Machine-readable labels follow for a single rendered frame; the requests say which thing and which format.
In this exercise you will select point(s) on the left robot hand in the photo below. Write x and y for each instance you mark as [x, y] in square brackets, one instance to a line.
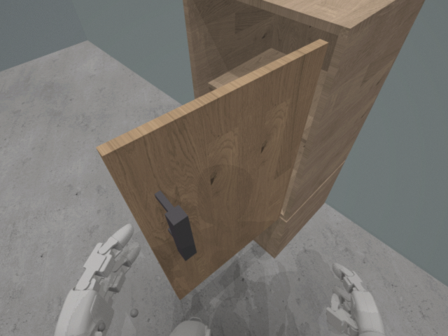
[89, 302]

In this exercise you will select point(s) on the right robot hand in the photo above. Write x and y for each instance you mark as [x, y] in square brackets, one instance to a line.
[360, 313]

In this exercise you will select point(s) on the handle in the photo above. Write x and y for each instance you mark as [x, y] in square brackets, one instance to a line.
[179, 227]

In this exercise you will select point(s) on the left robot thigh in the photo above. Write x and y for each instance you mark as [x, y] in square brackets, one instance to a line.
[191, 328]

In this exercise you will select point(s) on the cupboard door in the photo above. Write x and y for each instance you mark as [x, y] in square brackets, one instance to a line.
[225, 158]

